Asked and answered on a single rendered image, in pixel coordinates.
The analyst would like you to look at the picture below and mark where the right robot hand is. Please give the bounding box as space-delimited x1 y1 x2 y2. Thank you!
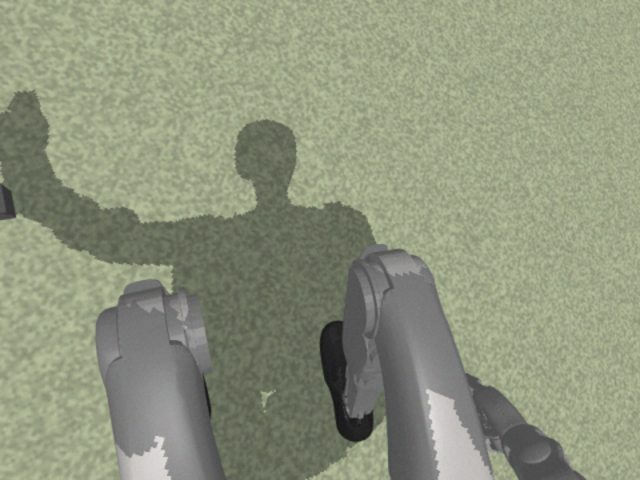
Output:
465 373 527 454

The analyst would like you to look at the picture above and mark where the small box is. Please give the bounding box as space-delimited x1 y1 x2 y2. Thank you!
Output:
0 184 16 220

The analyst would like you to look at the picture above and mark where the right robot arm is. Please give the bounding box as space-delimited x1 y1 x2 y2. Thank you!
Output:
501 424 586 480

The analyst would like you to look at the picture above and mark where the right robot foot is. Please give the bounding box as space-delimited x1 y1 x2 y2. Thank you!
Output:
320 321 374 442

